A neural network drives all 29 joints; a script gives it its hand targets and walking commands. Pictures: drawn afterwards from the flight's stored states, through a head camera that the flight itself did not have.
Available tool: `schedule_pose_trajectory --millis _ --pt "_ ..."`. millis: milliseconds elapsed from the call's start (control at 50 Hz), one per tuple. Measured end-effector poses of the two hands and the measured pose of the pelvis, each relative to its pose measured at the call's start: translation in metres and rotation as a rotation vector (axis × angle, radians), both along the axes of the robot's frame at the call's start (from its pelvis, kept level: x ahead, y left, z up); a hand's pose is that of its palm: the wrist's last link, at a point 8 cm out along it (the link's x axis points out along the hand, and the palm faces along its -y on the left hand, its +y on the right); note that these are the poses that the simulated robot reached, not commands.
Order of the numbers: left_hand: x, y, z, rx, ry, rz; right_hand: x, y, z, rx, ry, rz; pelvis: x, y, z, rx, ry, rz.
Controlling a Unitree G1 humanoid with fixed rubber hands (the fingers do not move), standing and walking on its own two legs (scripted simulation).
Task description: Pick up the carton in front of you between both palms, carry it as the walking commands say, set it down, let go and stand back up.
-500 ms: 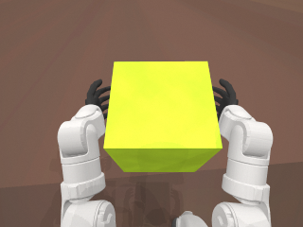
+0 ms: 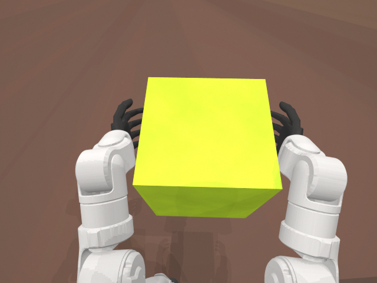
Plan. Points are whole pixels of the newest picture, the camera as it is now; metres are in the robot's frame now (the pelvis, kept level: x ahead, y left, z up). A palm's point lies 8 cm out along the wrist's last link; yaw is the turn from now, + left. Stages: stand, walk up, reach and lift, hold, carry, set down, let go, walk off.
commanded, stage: carry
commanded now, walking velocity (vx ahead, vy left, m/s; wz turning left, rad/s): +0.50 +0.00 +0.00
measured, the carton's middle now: (203, 157) +0.35 +0.00 +0.09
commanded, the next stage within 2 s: none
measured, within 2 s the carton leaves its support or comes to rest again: neither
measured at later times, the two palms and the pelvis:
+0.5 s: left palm (153, 55) +0.63 +0.14 +0.16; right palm (264, 56) +0.65 -0.16 +0.16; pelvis +0.31 -0.03 +0.02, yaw +2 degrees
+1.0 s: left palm (156, 29) +0.89 +0.17 +0.12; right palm (241, 29) +0.89 -0.13 +0.12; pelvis +0.65 +0.02 +0.03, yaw -1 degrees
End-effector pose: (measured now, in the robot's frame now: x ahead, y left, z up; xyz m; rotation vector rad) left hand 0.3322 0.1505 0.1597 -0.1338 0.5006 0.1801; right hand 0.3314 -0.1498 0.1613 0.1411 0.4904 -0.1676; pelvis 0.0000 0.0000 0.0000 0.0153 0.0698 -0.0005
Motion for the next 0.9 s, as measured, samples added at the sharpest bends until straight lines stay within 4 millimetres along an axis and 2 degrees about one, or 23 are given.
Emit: schedule_pose_trajectory --millis 40,140,260,360,420,480,560,640,780,900 --pt "0.029 0.002 -0.005 0.000 0.018 -0.028 0.023 0.002 -0.003 -0.015 0.019 -0.018 0.024 0.007 -0.001 0.008 -0.005 -0.003" --pt "0.087 0.001 -0.009 -0.032 0.102 -0.048 0.069 0.001 -0.008 -0.019 0.105 -0.053 0.074 0.016 0.017 -0.012 -0.002 0.001" --pt "0.156 0.003 0.010 -0.037 0.057 -0.027 0.145 0.003 0.015 -0.009 0.061 -0.041 0.139 0.014 0.032 -0.017 0.008 0.008" --pt "0.217 0.001 0.022 -0.020 0.034 -0.001 0.216 0.001 0.025 -0.003 0.039 -0.011 0.207 0.001 0.033 -0.011 0.015 0.017" --pt "0.256 -0.005 0.018 -0.007 0.045 0.016 0.261 -0.005 0.017 0.004 0.050 0.009 0.254 -0.011 0.026 -0.009 0.007 0.022" --pt "0.292 -0.012 0.007 0.010 0.077 0.042 0.304 -0.012 0.001 0.013 0.080 0.040 0.297 -0.023 0.020 -0.012 -0.012 0.030" --pt "0.325 -0.017 -0.013 0.007 0.175 0.070 0.345 -0.016 -0.019 0.034 0.178 0.050 0.343 -0.031 0.033 0.001 -0.005 0.042" --pt "0.357 -0.019 -0.022 -0.015 0.204 0.092 0.380 -0.018 -0.029 0.064 0.208 0.043 0.390 -0.034 0.046 0.015 0.010 0.044" --pt "0.433 -0.014 -0.022 0.040 0.165 0.030 0.445 -0.013 -0.031 0.003 0.164 0.059 0.486 -0.023 0.049 0.012 0.016 0.038" --pt "0.509 0.006 -0.029 0.046 0.090 -0.009 0.516 0.006 -0.030 -0.041 0.089 0.047 0.587 0.001 0.026 -0.006 -0.004 0.016"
